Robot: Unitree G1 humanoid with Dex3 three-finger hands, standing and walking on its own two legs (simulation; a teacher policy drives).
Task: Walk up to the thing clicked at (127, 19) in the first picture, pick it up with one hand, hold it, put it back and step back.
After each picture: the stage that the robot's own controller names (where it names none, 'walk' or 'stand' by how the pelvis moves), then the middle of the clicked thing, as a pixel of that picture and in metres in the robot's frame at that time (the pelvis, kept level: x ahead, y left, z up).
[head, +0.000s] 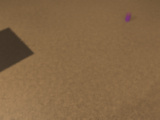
stand; (128, 17) +1.98 -0.61 -0.72
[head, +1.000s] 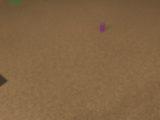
walk; (102, 27) +1.91 -0.10 -0.69
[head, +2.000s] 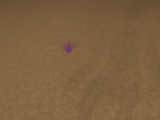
walk; (67, 47) +1.29 +0.30 -0.71
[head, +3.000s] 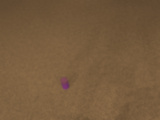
walk; (64, 83) +0.82 +0.27 -0.72
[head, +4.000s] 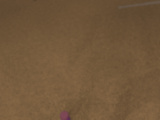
walk; (65, 117) +0.49 +0.24 -0.72
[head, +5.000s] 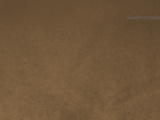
stand; out of the picture +0.41 +0.21 -0.71
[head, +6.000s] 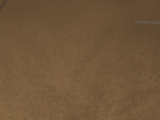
stand; out of the picture +0.40 +0.19 -0.72
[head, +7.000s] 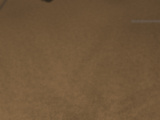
stand; out of the picture +0.41 +0.21 -0.72
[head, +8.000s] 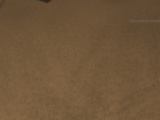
stand; out of the picture +0.40 +0.22 -0.73
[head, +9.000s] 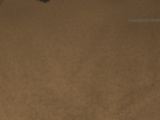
stand; out of the picture +0.39 +0.22 -0.73
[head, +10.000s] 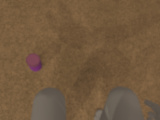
go down; (34, 62) +0.46 +0.23 -0.39
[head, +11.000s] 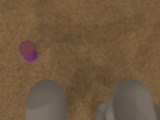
go down; (28, 52) +0.48 +0.24 -0.31
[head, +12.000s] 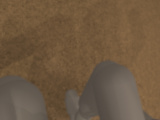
close in; out of the picture +0.47 +0.28 -0.23
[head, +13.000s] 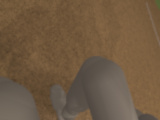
close; out of the picture +0.46 +0.30 -0.23
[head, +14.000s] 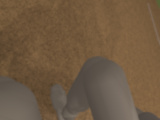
lift; out of the picture +0.44 +0.27 -0.23
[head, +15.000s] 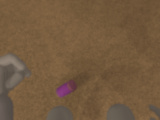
close; (66, 88) +0.43 +0.11 -0.48
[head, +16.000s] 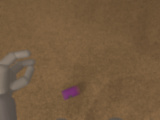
close; (70, 92) +0.48 +0.08 -0.58
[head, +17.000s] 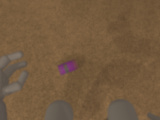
walk; (67, 67) +0.54 +0.11 -0.50
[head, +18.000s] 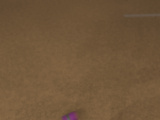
stand; (69, 118) +0.51 +0.10 -0.68
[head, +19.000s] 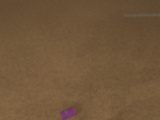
stand; (68, 113) +0.55 +0.12 -0.68
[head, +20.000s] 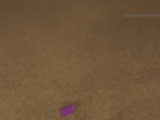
stand; (67, 110) +0.57 +0.12 -0.68
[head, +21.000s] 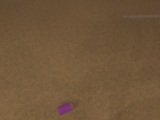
hold; (65, 108) +0.59 +0.14 -0.68
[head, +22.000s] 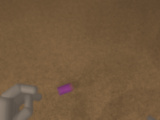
close; (65, 89) +0.63 +0.15 -0.64
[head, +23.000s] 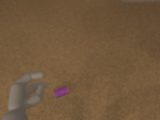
close; (61, 92) +0.64 +0.17 -0.69
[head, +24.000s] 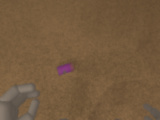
close; (65, 68) +0.66 +0.15 -0.57
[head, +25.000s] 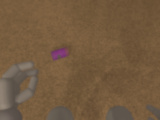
hold; (59, 53) +0.69 +0.17 -0.51
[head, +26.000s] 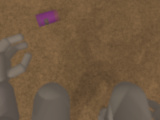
hold; (47, 18) +0.71 +0.19 -0.35
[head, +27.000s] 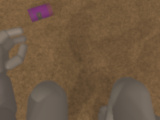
hold; (40, 12) +0.72 +0.19 -0.31
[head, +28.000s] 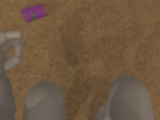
close; (34, 13) +0.73 +0.21 -0.30
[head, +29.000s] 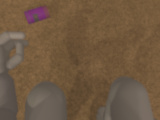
close; (37, 14) +0.73 +0.20 -0.30
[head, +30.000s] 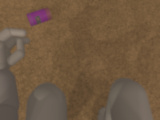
hold; (39, 16) +0.73 +0.20 -0.31
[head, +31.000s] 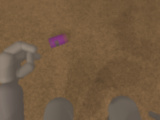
close; (58, 40) +0.71 +0.17 -0.46
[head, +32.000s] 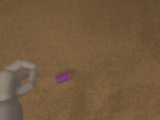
close; (63, 78) +0.68 +0.16 -0.63
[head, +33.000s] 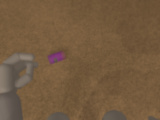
hold; (56, 57) +0.68 +0.17 -0.55
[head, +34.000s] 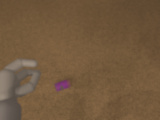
close; (62, 85) +0.67 +0.16 -0.64
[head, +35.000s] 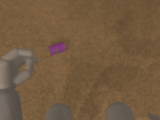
close; (57, 48) +0.70 +0.17 -0.50
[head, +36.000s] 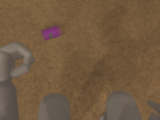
crouch; (51, 32) +0.72 +0.18 -0.43
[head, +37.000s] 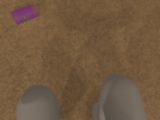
hold; (24, 14) +0.73 +0.21 -0.32
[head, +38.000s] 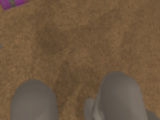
lower; out of the picture +0.72 +0.23 -0.30
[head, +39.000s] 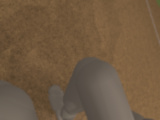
lower; out of the picture +0.70 +0.31 -0.26
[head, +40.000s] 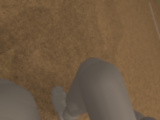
lower; out of the picture +0.70 +0.32 -0.26
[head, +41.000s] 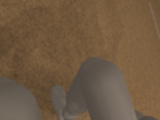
lower; out of the picture +0.70 +0.32 -0.26
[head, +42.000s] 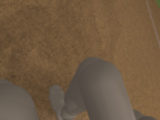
loosen; out of the picture +0.70 +0.32 -0.26
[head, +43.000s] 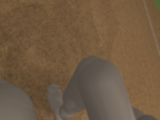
withdraw; out of the picture +0.70 +0.32 -0.26
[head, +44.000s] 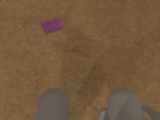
walk; (52, 26) +0.73 +0.19 -0.42
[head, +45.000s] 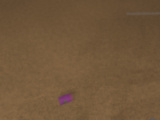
stand; (65, 99) +0.66 +0.15 -0.68
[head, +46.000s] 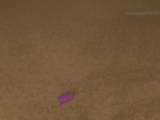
stand; (65, 98) +0.67 +0.17 -0.69
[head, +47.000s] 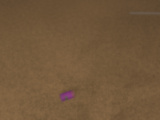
stand; (67, 95) +0.67 +0.16 -0.70
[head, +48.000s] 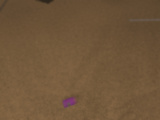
stand; (69, 102) +0.68 +0.17 -0.75
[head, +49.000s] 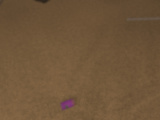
stand; (67, 104) +0.65 +0.18 -0.75
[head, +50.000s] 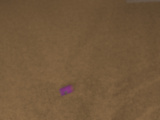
walk; (66, 90) +0.66 +0.18 -0.74
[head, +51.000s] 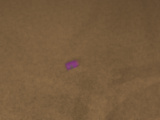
walk; (72, 65) +0.84 +0.12 -0.72
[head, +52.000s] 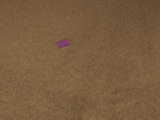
walk; (62, 43) +1.14 +0.20 -0.73
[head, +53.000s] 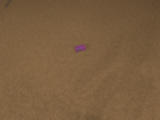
stand; (80, 48) +1.27 +0.12 -0.73
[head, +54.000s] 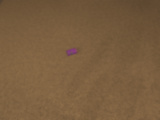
stand; (71, 51) +1.26 +0.16 -0.75
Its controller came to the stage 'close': yes
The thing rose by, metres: 0.01
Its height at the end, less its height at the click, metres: -0.02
